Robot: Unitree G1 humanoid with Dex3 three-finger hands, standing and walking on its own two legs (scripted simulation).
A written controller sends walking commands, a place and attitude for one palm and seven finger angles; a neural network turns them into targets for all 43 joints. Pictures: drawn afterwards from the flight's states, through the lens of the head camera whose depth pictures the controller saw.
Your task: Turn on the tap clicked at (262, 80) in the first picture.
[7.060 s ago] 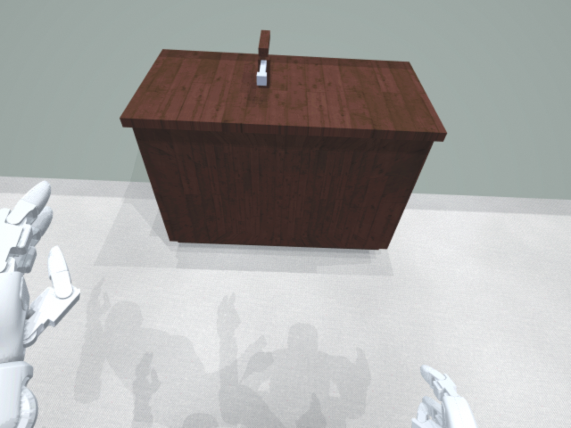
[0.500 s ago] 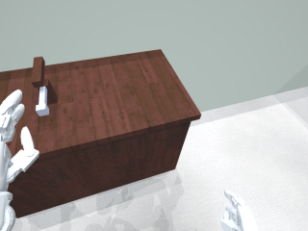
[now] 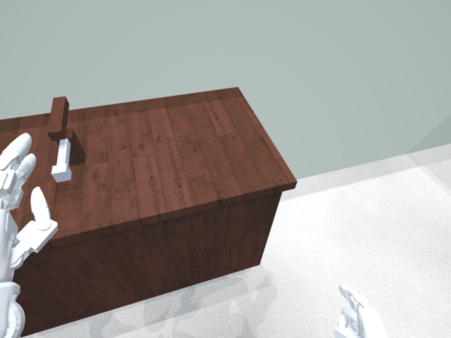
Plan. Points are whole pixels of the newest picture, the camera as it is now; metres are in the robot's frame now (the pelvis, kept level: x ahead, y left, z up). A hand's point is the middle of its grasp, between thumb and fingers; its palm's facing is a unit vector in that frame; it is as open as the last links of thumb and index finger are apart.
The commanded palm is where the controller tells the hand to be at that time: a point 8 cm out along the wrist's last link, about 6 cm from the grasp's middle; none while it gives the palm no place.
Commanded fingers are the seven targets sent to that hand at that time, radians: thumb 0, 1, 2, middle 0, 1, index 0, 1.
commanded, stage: shuffle to correct the standing spot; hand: left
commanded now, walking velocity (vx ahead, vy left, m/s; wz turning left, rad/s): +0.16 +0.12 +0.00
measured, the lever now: (61, 173) +0.42 +0.39 +0.02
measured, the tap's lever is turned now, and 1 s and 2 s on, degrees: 0 0 0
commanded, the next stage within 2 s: come to a stop and stand still in 0.24 s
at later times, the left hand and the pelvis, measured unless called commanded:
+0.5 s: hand (26, 187) +0.27 +0.30 +0.17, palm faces +0.42 -0.83 -0.38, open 7.4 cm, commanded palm +0.21 +0.34 +0.19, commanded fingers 0.00 0.90 0.90 -0.20 -0.30 -0.20 -0.30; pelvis +0.05 +0.06 -0.02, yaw +0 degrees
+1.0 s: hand (27, 171) +0.30 +0.32 +0.17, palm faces +0.36 -0.86 -0.36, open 7.4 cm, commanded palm +0.24 +0.36 +0.19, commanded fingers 0.00 0.90 0.90 -0.20 -0.30 -0.20 -0.30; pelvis +0.08 +0.08 +0.01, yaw +1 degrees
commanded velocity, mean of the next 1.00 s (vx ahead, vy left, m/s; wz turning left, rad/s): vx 0.00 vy -0.02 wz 0.00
